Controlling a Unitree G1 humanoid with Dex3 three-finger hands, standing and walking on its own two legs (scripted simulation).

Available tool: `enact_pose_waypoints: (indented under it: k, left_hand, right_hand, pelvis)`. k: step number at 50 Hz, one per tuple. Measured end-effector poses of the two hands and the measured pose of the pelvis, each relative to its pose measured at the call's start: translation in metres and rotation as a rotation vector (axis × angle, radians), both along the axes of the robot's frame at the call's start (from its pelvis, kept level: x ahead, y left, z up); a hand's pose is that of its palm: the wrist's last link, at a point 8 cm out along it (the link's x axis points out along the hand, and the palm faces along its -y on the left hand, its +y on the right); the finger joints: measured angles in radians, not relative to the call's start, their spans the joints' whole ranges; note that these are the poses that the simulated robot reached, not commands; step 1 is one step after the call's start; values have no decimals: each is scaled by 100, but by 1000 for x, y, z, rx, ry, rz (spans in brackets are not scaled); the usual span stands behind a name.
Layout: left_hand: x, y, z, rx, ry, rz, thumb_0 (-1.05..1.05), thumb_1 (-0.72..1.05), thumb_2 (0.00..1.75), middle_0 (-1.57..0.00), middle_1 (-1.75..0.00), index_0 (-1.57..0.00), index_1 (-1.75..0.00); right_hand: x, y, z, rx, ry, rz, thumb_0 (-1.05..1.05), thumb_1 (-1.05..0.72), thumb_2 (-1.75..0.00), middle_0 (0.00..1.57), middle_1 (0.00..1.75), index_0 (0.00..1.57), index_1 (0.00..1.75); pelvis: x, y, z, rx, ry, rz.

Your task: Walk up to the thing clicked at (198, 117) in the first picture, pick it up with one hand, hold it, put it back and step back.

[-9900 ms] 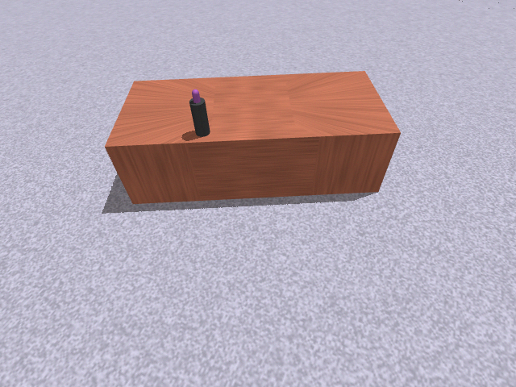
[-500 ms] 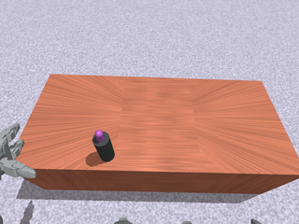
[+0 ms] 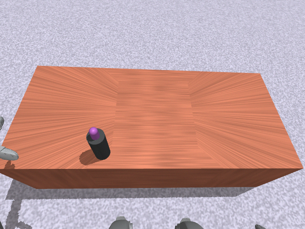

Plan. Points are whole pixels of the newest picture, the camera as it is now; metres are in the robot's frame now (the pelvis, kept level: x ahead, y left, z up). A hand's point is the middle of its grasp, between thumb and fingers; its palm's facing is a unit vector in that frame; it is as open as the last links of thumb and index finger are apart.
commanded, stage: go down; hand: left
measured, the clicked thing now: (98, 142) +0.45 +0.21 -0.22
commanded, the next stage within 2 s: none
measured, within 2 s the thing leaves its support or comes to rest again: neither
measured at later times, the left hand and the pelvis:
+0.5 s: hand out of the picture +0.37 +0.39 +0.04, palm faces +0.18 -0.98 -0.09, open 17.3 cm; pelvis +0.00 +0.01 -0.01, yaw +0 degrees
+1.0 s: hand out of the picture +0.39 +0.40 +0.03, palm faces +0.18 -0.98 -0.06, open 17.2 cm; pelvis +0.00 +0.01 -0.02, yaw +0 degrees
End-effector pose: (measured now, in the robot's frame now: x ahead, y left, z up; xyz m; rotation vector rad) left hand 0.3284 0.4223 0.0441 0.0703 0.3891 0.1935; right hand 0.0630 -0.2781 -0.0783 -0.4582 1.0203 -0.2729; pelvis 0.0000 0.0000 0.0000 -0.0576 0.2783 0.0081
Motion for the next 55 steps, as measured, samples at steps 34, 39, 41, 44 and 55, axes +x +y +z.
enact_pose_waypoints:
  k: [34, 39, 41, 44, 55]
  left_hand:
    - [22, 19, 3, -13, -80, -6, -1, -48, 5, -8, -2, -5, -4]
    - [25, 20, 1, -15, -91, -5, -1, -47, 6, -8, -2, -5, -5]
    - [26, 20, 1, -16, -95, -5, -1, -47, 6, -8, -2, -5, -5]
    - [27, 22, 0, -18, -104, -4, -1, -46, 6, -8, -3, -5, -5]
    - [33, 25, -3, -22, -126, -6, -1, -47, 6, -7, -3, -5, -5]
  right_hand:
    - [-7, 13, -7, -6, 50, 17, 0, -89, -90, 21, 30, 21, 30]
    - [-8, 13, -9, -8, 61, 20, 0, -88, -90, 21, 30, 21, 30]
    - [-8, 13, -10, -9, 66, 19, 0, -88, -90, 21, 30, 21, 30]
    - [-9, 13, -11, -11, 73, 21, 0, -88, -90, 21, 30, 21, 30]
    - [-7, 12, -14, -19, 91, 31, 0, -89, -90, 21, 30, 21, 30]
  pelvis:
    - [-1, 9, -9, -20, 42, 1]
    - [-2, 9, -11, -21, 51, 1]
    - [-2, 9, -12, -21, 54, 1]
    - [-2, 8, -13, -22, 59, 1]
    - [-1, 8, -17, -26, 78, 4]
